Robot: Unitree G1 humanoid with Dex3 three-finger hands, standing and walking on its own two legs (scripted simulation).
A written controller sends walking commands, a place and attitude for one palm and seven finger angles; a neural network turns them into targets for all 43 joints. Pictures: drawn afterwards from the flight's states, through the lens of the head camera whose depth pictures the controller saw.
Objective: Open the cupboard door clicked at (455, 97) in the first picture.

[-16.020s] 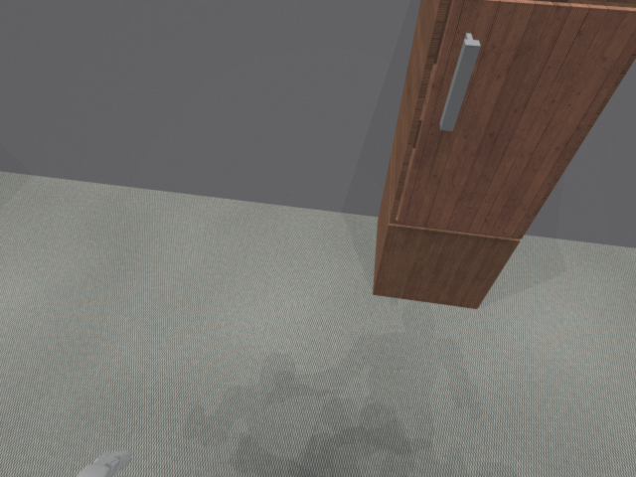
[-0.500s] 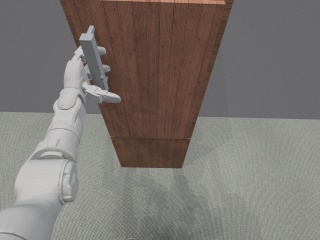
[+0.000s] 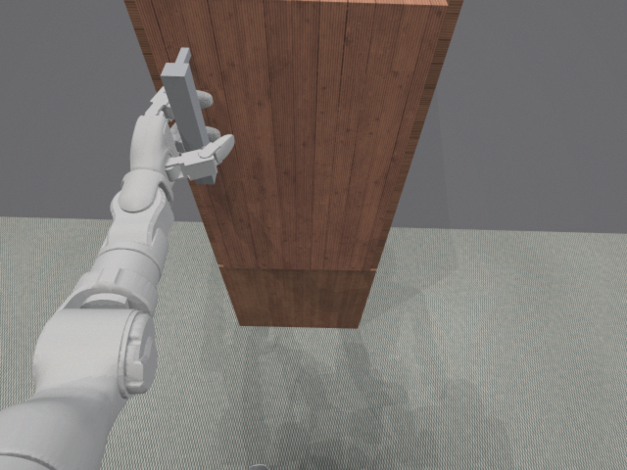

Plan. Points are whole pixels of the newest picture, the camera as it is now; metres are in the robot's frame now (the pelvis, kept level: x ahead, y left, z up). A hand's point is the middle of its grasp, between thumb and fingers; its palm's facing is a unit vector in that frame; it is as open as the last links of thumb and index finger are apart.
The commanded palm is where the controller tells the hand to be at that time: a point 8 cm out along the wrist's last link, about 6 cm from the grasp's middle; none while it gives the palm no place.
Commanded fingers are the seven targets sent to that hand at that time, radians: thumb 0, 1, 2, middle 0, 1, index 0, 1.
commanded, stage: close the thumb around the handle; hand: left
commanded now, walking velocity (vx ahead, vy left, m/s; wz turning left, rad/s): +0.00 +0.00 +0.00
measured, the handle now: (196, 120) +0.55 +0.14 +0.13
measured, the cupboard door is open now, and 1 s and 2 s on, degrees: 0 28 46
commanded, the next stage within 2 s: pull the door open along its arc in 0.22 s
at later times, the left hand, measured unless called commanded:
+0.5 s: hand (204, 150) +0.49 +0.12 +0.13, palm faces -0.04 -1.00 -0.01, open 6.3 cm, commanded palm +0.44 +0.18 +0.13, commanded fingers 0.00 0.90 0.90 -0.40 -1.35 -0.40 -1.35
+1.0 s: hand (238, 234) +0.35 +0.07 +0.14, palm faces +0.11 -0.99 +0.13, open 7.0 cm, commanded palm +0.30 +0.12 +0.13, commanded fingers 0.00 0.90 0.90 -0.40 -1.35 -0.40 -1.35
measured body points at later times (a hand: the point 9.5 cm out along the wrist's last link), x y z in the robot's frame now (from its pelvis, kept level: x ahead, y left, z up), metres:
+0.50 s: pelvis +0.00 +0.00 +0.00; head +0.06 +0.00 +0.45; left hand +0.48 +0.18 +0.13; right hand +0.03 -0.27 -0.12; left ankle +0.01 +0.08 -0.71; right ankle -0.02 -0.09 -0.71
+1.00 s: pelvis +0.02 -0.01 +0.01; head +0.02 -0.03 +0.46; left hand +0.34 +0.12 +0.13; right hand +0.19 -0.24 -0.07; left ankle +0.01 +0.08 -0.71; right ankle -0.02 -0.09 -0.71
